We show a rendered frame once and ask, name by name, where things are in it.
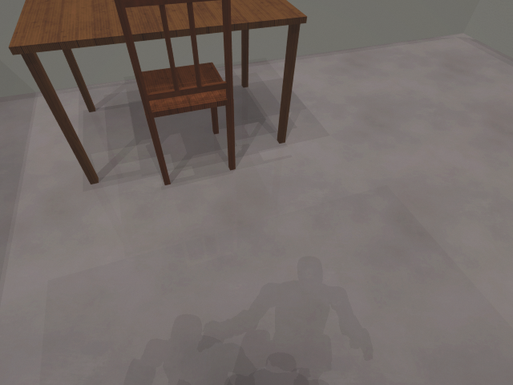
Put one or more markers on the table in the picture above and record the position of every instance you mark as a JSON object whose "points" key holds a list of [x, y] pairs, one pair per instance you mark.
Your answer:
{"points": [[51, 25]]}

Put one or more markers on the chair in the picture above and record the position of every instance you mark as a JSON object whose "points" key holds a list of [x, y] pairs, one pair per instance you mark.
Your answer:
{"points": [[177, 90]]}

